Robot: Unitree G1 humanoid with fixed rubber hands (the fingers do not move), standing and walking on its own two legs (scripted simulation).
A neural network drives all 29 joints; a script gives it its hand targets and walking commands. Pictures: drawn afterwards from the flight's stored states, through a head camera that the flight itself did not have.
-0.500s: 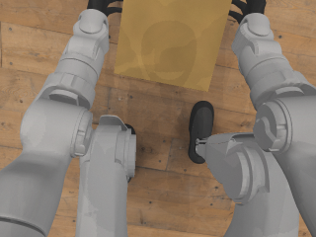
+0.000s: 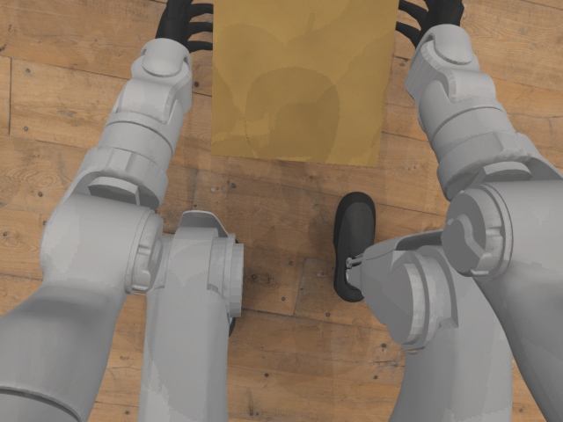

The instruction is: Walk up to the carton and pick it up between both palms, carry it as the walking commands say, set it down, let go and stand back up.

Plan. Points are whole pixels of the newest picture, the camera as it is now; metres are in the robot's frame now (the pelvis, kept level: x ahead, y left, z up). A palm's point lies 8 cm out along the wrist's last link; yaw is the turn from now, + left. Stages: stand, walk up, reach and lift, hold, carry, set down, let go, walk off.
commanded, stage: reach and lift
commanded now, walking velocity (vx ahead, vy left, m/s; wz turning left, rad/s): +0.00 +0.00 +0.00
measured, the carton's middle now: (301, 74) +0.49 -0.01 -0.26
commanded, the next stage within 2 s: none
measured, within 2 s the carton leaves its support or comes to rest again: neither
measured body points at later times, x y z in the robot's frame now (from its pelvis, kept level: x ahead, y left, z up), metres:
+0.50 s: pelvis +0.01 -0.01 +0.03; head +0.33 +0.00 +0.34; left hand +0.53 +0.12 -0.12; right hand +0.51 -0.18 -0.11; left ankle +0.09 +0.12 -0.33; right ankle +0.17 -0.13 -0.33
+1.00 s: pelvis +0.01 -0.01 +0.07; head +0.32 -0.01 +0.39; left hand +0.52 +0.12 -0.07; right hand +0.48 -0.17 -0.06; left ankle +0.09 +0.12 -0.33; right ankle +0.17 -0.13 -0.33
